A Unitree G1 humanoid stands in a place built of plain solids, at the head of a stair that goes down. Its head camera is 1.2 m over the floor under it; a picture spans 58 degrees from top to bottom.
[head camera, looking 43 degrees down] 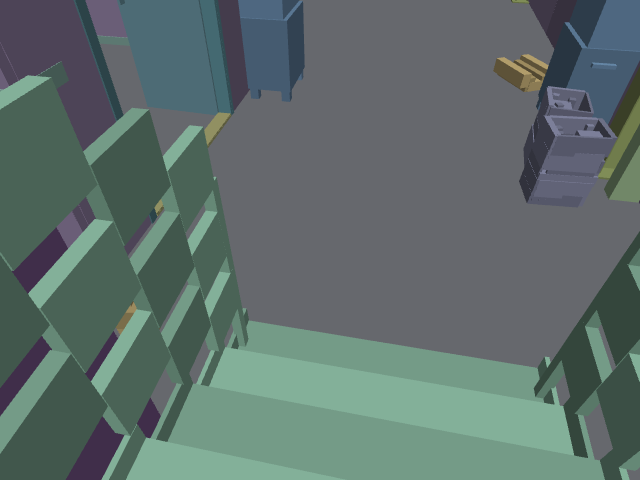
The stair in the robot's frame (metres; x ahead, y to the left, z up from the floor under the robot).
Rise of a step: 0.17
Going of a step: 0.28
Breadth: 1.50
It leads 11 degrees to the right of straight ahead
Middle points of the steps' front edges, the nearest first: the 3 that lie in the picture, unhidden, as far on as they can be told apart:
0.70 -0.23 -0.34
0.98 -0.28 -0.51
1.25 -0.34 -0.68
